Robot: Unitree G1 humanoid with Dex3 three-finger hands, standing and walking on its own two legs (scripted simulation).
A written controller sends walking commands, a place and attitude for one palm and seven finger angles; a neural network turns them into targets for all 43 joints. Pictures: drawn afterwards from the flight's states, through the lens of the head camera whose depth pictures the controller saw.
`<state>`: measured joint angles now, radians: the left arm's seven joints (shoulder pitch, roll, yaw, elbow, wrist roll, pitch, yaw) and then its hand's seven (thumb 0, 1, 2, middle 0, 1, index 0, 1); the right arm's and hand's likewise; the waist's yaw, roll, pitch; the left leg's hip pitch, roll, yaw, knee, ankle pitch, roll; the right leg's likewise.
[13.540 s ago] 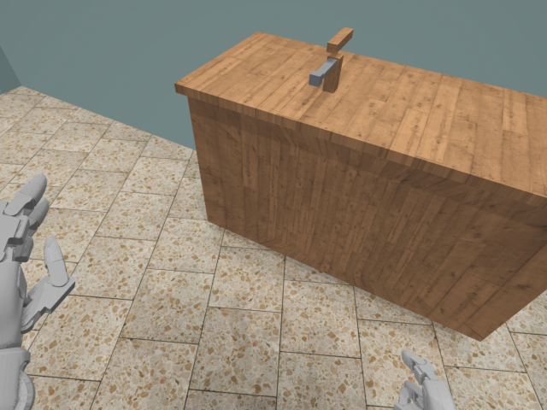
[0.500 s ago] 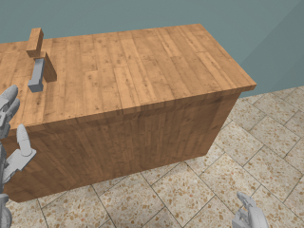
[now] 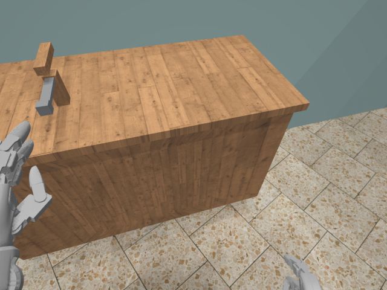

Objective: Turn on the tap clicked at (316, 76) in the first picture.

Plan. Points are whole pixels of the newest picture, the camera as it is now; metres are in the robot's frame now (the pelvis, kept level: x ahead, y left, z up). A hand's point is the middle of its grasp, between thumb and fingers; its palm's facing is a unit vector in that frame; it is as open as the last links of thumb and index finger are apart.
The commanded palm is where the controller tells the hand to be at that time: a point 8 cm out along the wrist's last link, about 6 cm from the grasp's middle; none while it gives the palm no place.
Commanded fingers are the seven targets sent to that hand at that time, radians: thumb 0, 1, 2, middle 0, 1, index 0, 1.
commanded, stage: come to a stop and stand still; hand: left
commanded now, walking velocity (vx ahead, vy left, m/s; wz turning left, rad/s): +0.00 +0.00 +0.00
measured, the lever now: (44, 107) +0.49 +0.40 +0.10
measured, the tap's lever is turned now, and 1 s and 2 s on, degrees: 0 0 0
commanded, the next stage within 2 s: look again from close up in 0.52 s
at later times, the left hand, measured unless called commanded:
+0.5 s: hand (28, 221) +0.18 +0.24 +0.16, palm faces +0.40 -0.85 -0.36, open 7.4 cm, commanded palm +0.13 +0.28 +0.18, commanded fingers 0.00 0.90 0.90 -0.20 -0.30 -0.20 -0.30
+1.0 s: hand (15, 193) +0.22 +0.29 +0.15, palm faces +0.37 -0.85 -0.37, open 7.4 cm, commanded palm +0.16 +0.32 +0.18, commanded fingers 0.00 0.90 0.90 -0.20 -0.30 -0.20 -0.30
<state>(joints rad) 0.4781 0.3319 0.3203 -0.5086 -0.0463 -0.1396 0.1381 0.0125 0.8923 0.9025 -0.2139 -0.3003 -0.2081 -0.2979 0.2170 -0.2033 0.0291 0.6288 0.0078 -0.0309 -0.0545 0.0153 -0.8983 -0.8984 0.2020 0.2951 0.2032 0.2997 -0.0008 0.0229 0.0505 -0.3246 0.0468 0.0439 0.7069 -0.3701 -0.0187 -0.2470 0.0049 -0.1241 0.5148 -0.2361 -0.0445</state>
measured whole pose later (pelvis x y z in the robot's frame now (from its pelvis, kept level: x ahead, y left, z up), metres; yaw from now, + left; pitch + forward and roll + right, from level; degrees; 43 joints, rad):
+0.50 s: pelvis -0.04 +0.01 +0.00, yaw -1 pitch -3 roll -1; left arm 0.45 0.33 0.31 -0.45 -0.02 -0.17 0.15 0.01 0.89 0.90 -0.21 -0.30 -0.21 -0.30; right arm 0.23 -0.18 0.04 0.62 -0.01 -0.05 -0.07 0.02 -0.90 -0.90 0.20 0.29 0.20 0.30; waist 0.01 0.01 0.03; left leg -0.28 0.03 0.06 0.54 -0.22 0.02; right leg -0.27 0.01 -0.11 0.47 -0.17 -0.03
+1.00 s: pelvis +0.00 +0.04 +0.01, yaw -1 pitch -2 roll -1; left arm 0.37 0.36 0.36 -0.37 -0.01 -0.23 0.08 0.01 0.89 0.90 -0.22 -0.30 -0.21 -0.30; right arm 0.26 -0.19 0.04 0.56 -0.01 -0.16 -0.02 0.02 -0.90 -0.90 0.20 0.29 0.20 0.30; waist 0.03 -0.04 0.05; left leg -0.21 -0.03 0.10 0.48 -0.24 0.08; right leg -0.24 -0.02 -0.02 0.46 -0.18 0.02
